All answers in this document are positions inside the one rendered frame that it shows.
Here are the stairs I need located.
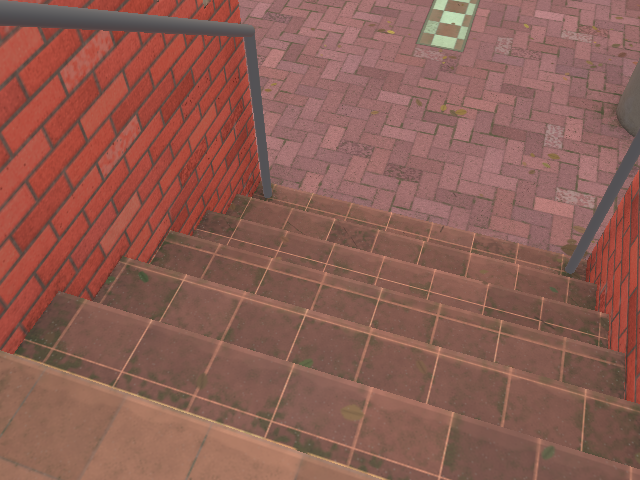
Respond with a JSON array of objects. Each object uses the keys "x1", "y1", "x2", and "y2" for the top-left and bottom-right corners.
[{"x1": 13, "y1": 181, "x2": 640, "y2": 480}]

